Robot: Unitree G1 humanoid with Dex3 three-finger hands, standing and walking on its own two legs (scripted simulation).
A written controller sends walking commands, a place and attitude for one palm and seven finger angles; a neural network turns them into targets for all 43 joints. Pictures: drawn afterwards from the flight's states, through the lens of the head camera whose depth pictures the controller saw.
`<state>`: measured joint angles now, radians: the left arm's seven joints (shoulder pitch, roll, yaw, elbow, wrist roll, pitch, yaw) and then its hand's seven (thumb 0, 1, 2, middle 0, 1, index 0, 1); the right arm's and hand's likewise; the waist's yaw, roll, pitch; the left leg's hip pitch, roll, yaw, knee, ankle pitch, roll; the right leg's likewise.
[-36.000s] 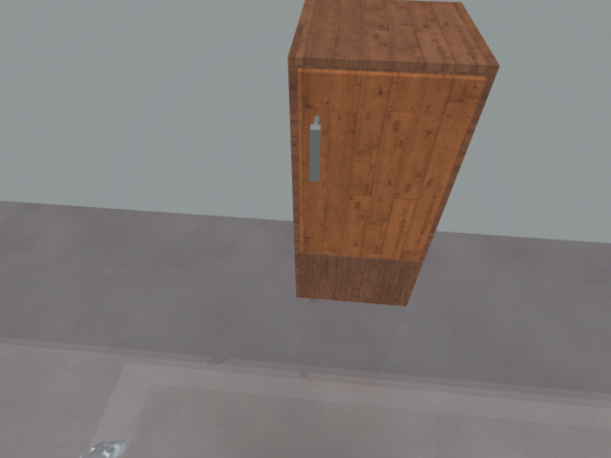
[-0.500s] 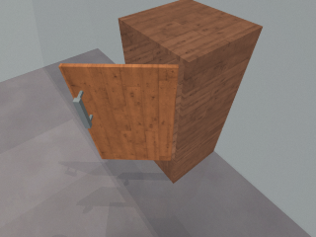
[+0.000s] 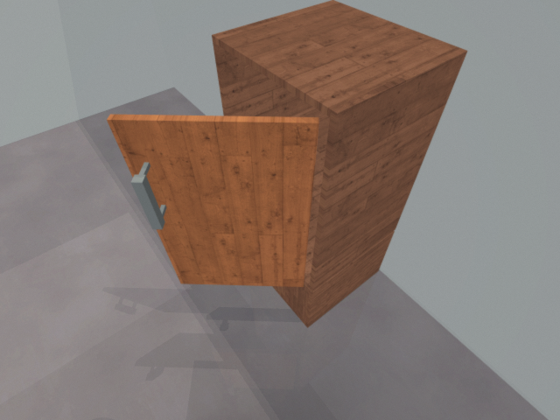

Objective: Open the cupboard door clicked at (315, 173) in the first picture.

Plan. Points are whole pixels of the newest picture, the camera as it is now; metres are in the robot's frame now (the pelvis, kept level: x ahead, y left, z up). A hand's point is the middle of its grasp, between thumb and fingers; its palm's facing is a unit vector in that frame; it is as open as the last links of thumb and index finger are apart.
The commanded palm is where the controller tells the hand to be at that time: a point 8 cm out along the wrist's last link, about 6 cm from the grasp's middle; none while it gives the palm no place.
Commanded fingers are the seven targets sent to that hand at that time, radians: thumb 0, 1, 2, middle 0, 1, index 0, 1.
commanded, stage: shuffle to correct the standing spot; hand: left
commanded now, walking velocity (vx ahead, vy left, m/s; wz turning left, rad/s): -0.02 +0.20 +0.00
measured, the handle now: (152, 196) +0.53 +0.31 -0.04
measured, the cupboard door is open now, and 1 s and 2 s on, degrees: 50 50 50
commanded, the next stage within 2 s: come to a stop and stand still in 0.32 s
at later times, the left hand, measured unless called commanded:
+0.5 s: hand out of the picture -0.04 +0.30 -0.20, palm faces +0.09 -0.97 -0.24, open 7.4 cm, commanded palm none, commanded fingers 0.00 0.90 0.90 -0.20 -0.30 -0.20 -0.30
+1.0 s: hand out of the picture +0.02 +0.27 -0.17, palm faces -0.03 -0.98 -0.19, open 7.2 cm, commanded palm none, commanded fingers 0.00 0.90 0.90 -0.20 -0.30 -0.20 -0.30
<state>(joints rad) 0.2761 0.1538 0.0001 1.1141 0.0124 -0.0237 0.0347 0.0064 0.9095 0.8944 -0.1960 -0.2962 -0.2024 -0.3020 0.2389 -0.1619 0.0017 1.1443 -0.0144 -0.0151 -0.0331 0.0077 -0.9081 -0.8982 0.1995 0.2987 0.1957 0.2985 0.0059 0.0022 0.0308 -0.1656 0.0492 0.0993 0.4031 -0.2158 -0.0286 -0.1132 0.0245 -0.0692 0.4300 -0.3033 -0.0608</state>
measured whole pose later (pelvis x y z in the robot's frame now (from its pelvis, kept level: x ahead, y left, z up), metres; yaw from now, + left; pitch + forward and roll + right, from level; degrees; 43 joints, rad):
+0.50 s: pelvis -0.03 +0.10 -0.02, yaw +0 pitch -1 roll +1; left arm 0.28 0.21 0.07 1.05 0.03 0.06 0.05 0.01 0.91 0.89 -0.20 -0.30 -0.20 -0.30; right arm 0.18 -0.17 -0.04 0.98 -0.02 0.01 -0.01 0.01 -0.91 -0.90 0.20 0.30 0.19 0.30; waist 0.04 -0.06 0.09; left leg -0.32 -0.02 0.11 0.58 -0.25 0.05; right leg -0.37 -0.08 0.01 0.91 -0.54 0.00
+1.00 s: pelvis -0.06 +0.10 +0.00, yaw -1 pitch +1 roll +0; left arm 0.19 0.16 0.05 1.03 0.02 0.04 0.02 0.00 0.94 0.89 -0.19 -0.30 -0.20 -0.30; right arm 0.38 -0.14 -0.05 1.12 -0.04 0.01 -0.03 0.01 -0.91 -0.90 0.20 0.30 0.20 0.30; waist -0.07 -0.01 0.01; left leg -0.30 0.00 0.10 0.36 -0.09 0.05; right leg -0.26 -0.03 -0.02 0.60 -0.40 -0.01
